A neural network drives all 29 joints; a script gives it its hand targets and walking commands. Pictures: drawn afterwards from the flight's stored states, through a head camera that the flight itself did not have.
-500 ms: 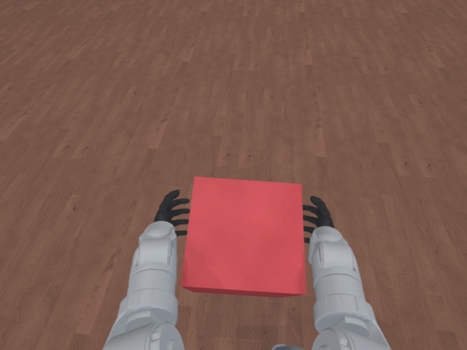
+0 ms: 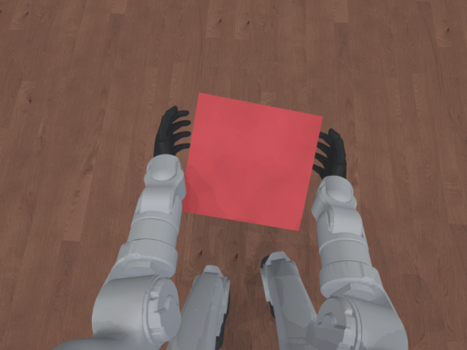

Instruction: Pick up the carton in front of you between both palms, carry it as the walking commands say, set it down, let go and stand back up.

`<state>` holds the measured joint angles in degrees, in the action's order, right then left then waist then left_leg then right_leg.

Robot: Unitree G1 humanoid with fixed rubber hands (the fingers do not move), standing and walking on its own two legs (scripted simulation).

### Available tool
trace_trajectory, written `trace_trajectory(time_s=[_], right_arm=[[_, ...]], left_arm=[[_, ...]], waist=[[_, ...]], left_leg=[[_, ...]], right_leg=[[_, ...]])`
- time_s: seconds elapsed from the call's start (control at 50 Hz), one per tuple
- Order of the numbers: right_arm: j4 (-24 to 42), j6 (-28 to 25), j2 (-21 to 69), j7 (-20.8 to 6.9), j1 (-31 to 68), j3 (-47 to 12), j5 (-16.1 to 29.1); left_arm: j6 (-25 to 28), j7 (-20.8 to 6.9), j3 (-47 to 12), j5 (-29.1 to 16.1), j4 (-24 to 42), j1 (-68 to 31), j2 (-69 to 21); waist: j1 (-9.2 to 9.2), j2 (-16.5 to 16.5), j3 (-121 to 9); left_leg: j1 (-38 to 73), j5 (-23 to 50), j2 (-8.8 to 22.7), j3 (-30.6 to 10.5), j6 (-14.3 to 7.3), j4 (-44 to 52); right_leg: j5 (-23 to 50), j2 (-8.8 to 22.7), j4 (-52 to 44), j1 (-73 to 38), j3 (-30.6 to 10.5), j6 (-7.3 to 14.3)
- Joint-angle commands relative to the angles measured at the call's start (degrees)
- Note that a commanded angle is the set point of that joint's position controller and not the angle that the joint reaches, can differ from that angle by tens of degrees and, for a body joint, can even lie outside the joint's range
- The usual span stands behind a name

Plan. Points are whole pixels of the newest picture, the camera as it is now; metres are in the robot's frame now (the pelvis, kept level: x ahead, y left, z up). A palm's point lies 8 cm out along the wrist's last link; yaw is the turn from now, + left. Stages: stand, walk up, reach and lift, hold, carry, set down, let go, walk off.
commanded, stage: set down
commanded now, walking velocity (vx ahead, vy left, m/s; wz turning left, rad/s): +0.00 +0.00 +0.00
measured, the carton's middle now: (244, 160) +0.45 -0.03 -0.17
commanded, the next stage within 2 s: none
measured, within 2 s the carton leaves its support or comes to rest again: rests again in 1.78 s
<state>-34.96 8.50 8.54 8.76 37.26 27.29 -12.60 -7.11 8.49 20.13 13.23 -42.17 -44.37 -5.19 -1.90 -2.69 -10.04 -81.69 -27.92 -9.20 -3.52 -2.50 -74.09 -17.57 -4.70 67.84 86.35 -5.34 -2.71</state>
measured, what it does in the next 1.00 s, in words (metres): lowers itself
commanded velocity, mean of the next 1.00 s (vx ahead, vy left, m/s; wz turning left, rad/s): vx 0.00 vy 0.00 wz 0.00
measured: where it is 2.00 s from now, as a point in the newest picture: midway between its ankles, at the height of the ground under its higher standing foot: (248, 313)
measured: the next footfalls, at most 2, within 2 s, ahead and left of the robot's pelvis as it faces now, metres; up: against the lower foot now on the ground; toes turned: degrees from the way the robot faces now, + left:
none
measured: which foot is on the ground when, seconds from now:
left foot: down 0.00-1.00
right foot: down 0.00-1.00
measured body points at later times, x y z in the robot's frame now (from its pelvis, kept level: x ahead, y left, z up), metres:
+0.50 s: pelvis -0.01 -0.02 -0.11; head +0.29 -0.03 +0.22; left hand +0.50 +0.11 -0.23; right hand +0.43 -0.18 -0.25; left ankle +0.04 +0.08 -0.60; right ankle +0.11 -0.13 -0.60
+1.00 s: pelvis -0.04 -0.01 -0.22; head +0.32 +0.01 +0.04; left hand +0.54 +0.10 -0.38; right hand +0.46 -0.19 -0.38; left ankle +0.04 +0.08 -0.60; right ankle +0.11 -0.13 -0.60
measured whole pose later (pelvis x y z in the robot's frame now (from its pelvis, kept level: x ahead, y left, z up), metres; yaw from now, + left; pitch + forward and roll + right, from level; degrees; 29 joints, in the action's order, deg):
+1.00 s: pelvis -0.04 -0.01 -0.22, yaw +1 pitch +42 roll -2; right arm -41.0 12.9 1.8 14.6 71.8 32.3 -5.6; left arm -12.3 4.9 5.2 5.7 -66.9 -89.5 16.5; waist -6.6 0.3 12.9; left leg -124.6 -36.3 -11.2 0.3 -1.3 -119.2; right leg -23.9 -6.6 111.0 129.3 -2.9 -5.2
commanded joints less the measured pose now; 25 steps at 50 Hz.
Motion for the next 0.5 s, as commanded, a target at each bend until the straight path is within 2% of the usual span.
trace_trajectory(time_s=[0.0,0.02,0.04,0.06,0.08,0.1,0.12,0.14,0.16,0.18,0.2,0.22,0.24,0.26,0.28,0.3,0.32,0.34,0.36,0.38,0.4,0.42,0.44,0.46,0.48], right_arm=[[-3.07,1.48,42.24,-16.60,41.50,-23.52,0.50],[-3.79,1.89,43.46,-16.77,40.39,-23.62,0.58],[-1.98,2.36,43.54,-16.54,45.89,-24.79,0.96],[-2.37,2.88,42.78,-16.57,46.27,-23.32,0.77],[-3.66,3.28,45.17,-16.06,45.49,-24.48,1.06],[3.05,2.53,46.47,-15.78,49.84,-27.49,3.27],[-0.41,2.80,47.11,-15.90,46.74,-26.96,2.85],[2.03,2.36,48.42,-15.20,47.13,-28.93,5.15],[4.51,1.95,48.97,-14.55,50.05,-30.67,6.31],[2.24,2.52,50.28,-14.66,49.05,-31.02,7.00],[3.11,2.59,49.68,-14.06,46.52,-31.99,7.56],[3.74,2.59,50.29,-13.27,46.35,-32.13,7.58],[3.96,1.75,48.41,-12.58,47.07,-32.76,7.63],[6.83,1.70,46.95,-11.85,50.45,-33.37,6.98],[1.55,1.77,46.18,-11.38,48.00,-31.18,7.22],[2.61,1.76,46.99,-10.67,47.68,-31.01,6.03],[8.15,0.58,45.44,-10.11,51.22,-34.34,7.98],[6.75,0.57,45.98,-9.74,50.15,-33.80,8.35],[5.13,0.96,44.72,-9.51,48.87,-32.01,8.15],[6.11,0.88,45.26,-8.95,50.11,-33.80,7.93],[5.18,0.60,44.37,-8.72,50.47,-32.31,8.44],[6.08,0.85,46.53,-8.73,51.06,-32.83,9.48],[7.87,0.39,43.82,-8.61,53.56,-32.77,9.32],[4.95,0.57,44.06,-8.39,52.65,-31.76,9.51],[4.57,0.56,42.45,-7.95,53.38,-31.16,8.51]], left_arm=[[-2.76,-15.33,-21.77,-0.25,-8.38,-32.12,-49.83],[-2.86,-14.92,-20.78,0.07,-9.62,-32.44,-47.94],[-2.79,-15.01,-19.08,0.62,-10.46,-35.52,-46.50],[-3.19,-15.29,-19.98,0.60,-8.99,-36.23,-45.20],[-3.19,-15.62,-20.26,-0.94,-9.04,-35.07,-48.06],[-3.32,-16.16,-18.96,-0.63,-10.05,-33.91,-48.35],[-2.74,-16.35,-22.37,-3.29,-7.57,-36.72,-48.75],[-2.22,-16.84,-24.02,-5.06,-4.81,-36.68,-48.73],[-2.18,-17.01,-24.72,-5.73,-5.97,-37.35,-49.74],[-2.11,-16.84,-25.72,-6.20,-5.50,-38.60,-48.65],[-1.69,-17.29,-26.29,-7.07,-3.48,-39.86,-47.66],[-1.76,-17.57,-26.37,-6.94,-3.62,-38.21,-44.57],[-1.69,-17.69,-28.16,-8.26,-4.38,-36.74,-47.12],[-1.54,-17.82,-27.82,-8.99,-2.83,-39.86,-44.24],[-2.05,-17.83,-26.91,-6.98,-6.47,-38.73,-42.42],[-1.72,-17.94,-27.63,-7.84,-5.22,-39.55,-42.83],[-2.23,-17.86,-24.92,-6.92,-9.88,-34.79,-40.46],[-1.57,-18.23,-27.59,-8.53,-8.56,-36.69,-43.19],[-1.67,-18.26,-26.97,-7.68,-8.78,-38.56,-40.36],[-1.03,-18.21,-27.06,-8.14,-6.32,-39.58,-38.07],[-0.86,-18.30,-29.06,-10.46,-6.03,-41.95,-40.73],[-0.54,-18.14,-28.71,-9.74,-5.25,-44.13,-36.60],[-1.77,-18.10,-28.81,-8.85,-9.32,-42.55,-38.44],[-1.37,-18.06,-27.41,-8.93,-8.09,-42.35,-37.60],[-1.07,-18.00,-27.41,-8.99,-7.82,-43.77,-37.51]], waist=[[-2.81,-5.06,-40.53],[-2.10,-2.04,-41.93],[-0.18,0.79,-41.18],[-0.58,-0.91,-44.95],[-0.77,0.68,-46.79],[0.36,0.77,-50.28],[-1.22,2.39,-52.83],[-0.47,3.11,-54.93],[-0.58,2.86,-57.57],[0.87,3.31,-58.58],[-0.66,3.52,-59.64],[-0.70,7.09,-57.82],[-1.82,2.20,-58.50],[-1.85,5.71,-59.26],[-0.66,3.24,-55.81],[-1.64,3.76,-56.43],[0.17,5.75,-56.07],[-1.08,2.63,-57.46],[0.03,0.17,-56.52],[0.11,4.22,-56.19],[-3.33,1.80,-58.30],[-0.74,3.10,-58.55],[-1.84,-1.33,-58.95],[-1.23,1.51,-55.96],[-0.45,1.50,-55.51]], left_leg=[[12.13,2.40,2.27,-3.97,3.26,8.87],[12.67,2.89,2.18,-4.18,2.78,6.91],[10.94,2.83,1.76,-3.99,2.09,6.81],[10.76,5.24,1.50,-4.17,2.36,4.43],[14.52,7.60,1.28,-3.84,2.13,3.98],[11.77,15.13,0.89,-1.76,2.18,1.14],[10.48,16.00,0.35,-1.67,2.25,0.31],[10.19,20.69,0.42,-1.48,2.56,-1.57],[9.05,19.60,-0.58,-0.17,2.67,-3.66],[9.24,20.24,-0.27,-1.04,2.91,-3.86],[4.40,17.99,-1.00,0.56,2.88,-6.19],[3.63,18.53,-0.52,-0.39,2.16,-6.24],[-0.20,19.63,-0.93,0.54,2.95,-7.61],[-1.43,19.30,-0.80,-0.07,2.75,-9.11],[-1.90,17.25,-0.77,1.12,3.02,-9.84],[-5.74,12.67,-1.65,1.92,2.91,-9.64],[-9.00,15.15,-1.03,1.46,2.57,-11.17],[-7.79,14.86,-1.30,1.79,2.76,-11.43],[-7.93,13.99,-1.23,3.22,3.35,-12.39],[-11.83,12.91,-1.00,1.74,2.17,-13.83],[-11.83,13.63,-1.24,2.42,2.91,-13.97],[-10.78,14.89,-0.63,1.94,2.89,-13.98],[-8.96,14.17,-1.01,2.58,2.66,-14.92],[-12.42,13.44,-0.67,2.28,2.80,-15.65],[-15.77,12.04,-1.16,3.16,2.98,-16.97]], right_leg=[[-0.05,-2.71,4.99,-20.85,5.31,1.43],[0.76,-2.50,6.97,-17.12,4.95,0.82],[0.01,-3.06,6.93,-16.63,5.95,0.28],[2.01,-2.55,9.92,-13.61,5.72,-0.21],[2.93,-2.84,9.12,-15.52,6.39,0.02],[7.52,-2.73,10.39,-17.53,6.07,-0.84],[10.22,-2.66,10.61,-19.10,5.79,-0.86],[14.29,-3.15,11.58,-21.22,5.57,-0.73],[15.60,-3.28,13.13,-22.30,5.24,-1.19],[14.65,-3.17,14.23,-21.66,5.55,-1.04],[17.32,-3.14,14.29,-23.42,3.99,-1.04],[17.49,-3.53,15.48,-22.43,4.89,-1.51],[19.59,-3.25,16.59,-22.95,4.77,-1.77],[19.65,-3.50,17.76,-22.68,4.91,-1.96],[16.95,-3.14,17.24,-20.34,4.77,-2.06],[15.43,-3.88,17.93,-22.27,5.11,-1.87],[18.29,-3.25,19.12,-22.43,4.78,-2.55],[18.21,-3.30,20.32,-23.19,5.18,-2.38],[16.34,-3.65,20.25,-21.84,4.52,-2.26],[17.60,-3.66,21.80,-21.54,4.13,-2.90],[18.61,-3.59,22.42,-24.91,5.17,-1.94],[19.66,-3.85,23.25,-23.05,4.87,-1.77],[17.14,-3.77,24.29,-19.33,5.29,-2.32],[17.11,-3.67,23.95,-20.14,5.11,-2.09],[16.86,-3.71,24.68,-21.05,4.90,-1.95]])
